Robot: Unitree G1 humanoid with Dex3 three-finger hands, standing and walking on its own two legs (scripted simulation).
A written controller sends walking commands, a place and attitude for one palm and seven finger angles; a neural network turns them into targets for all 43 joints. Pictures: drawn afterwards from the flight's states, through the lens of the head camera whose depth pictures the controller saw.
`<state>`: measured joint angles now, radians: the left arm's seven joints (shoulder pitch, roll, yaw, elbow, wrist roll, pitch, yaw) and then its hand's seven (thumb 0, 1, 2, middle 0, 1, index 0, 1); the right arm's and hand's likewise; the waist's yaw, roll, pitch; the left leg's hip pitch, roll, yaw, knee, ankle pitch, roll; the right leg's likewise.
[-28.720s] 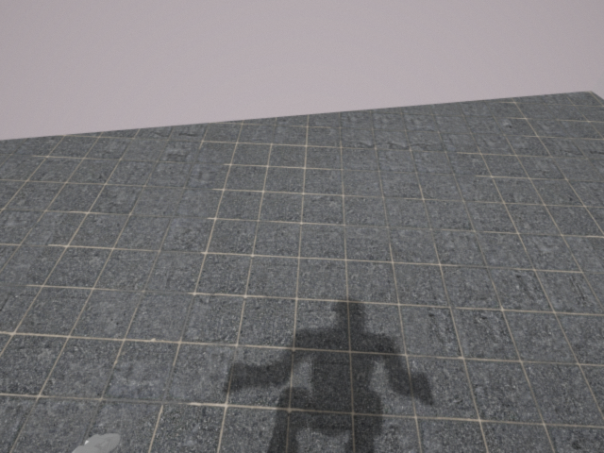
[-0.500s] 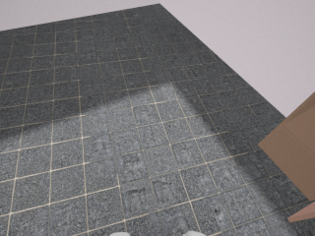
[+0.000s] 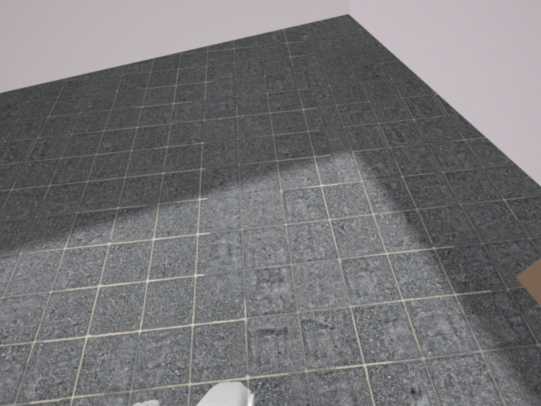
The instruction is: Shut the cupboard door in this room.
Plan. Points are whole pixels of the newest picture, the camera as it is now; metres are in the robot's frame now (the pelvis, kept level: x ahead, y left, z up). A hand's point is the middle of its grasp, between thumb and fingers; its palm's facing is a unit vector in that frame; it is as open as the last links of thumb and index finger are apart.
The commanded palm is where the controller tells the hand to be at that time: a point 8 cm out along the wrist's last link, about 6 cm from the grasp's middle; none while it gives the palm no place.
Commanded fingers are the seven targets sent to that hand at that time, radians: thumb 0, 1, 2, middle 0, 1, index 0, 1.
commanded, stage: turn or walk to find it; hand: left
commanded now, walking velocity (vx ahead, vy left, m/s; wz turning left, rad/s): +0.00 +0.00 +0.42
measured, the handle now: out of the picture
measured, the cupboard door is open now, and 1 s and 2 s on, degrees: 84 84 84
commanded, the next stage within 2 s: none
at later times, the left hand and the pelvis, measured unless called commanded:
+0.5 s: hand out of the picture -0.01 +0.27 -0.17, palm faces +0.26 -0.93 -0.25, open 7.4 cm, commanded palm none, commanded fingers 0.00 0.90 0.90 -0.20 -0.30 -0.20 -0.30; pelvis +0.00 +0.04 +0.00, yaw +13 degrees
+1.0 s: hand out of the picture +0.01 +0.20 -0.15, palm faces +0.42 -0.87 -0.26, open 7.4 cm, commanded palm none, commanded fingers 0.00 0.90 0.90 -0.20 -0.30 -0.20 -0.30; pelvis +0.02 +0.00 +0.00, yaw +26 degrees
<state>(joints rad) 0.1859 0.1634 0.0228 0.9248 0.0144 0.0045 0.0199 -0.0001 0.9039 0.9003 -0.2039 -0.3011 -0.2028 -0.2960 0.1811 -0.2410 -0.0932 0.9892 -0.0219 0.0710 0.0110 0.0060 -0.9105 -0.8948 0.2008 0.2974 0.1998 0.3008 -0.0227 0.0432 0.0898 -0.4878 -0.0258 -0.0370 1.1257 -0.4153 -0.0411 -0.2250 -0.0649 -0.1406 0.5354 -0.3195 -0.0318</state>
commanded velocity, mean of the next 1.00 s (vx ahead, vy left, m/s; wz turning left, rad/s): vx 0.00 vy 0.00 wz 0.42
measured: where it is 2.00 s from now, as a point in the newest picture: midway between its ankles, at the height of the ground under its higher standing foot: outside the picture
